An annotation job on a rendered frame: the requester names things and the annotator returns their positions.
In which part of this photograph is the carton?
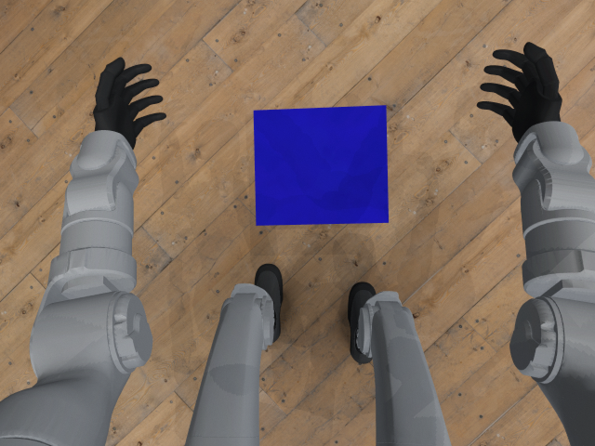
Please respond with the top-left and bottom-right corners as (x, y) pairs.
(254, 105), (389, 226)

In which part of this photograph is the left robot forearm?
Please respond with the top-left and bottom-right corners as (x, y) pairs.
(30, 130), (139, 377)

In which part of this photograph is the right robot upper arm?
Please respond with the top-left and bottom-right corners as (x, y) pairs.
(509, 295), (595, 446)

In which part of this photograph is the left robot hand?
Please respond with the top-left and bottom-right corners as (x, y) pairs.
(93, 57), (166, 150)

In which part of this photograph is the right robot hand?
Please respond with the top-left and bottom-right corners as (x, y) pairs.
(477, 42), (562, 143)

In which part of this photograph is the right robot forearm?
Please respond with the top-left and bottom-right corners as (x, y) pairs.
(512, 121), (595, 303)

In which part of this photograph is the robot left foot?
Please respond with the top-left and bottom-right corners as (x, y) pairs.
(255, 264), (283, 343)

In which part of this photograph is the left robot upper arm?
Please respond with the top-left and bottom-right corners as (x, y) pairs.
(0, 291), (152, 446)

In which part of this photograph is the robot right thigh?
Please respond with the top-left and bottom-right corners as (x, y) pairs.
(359, 301), (452, 446)

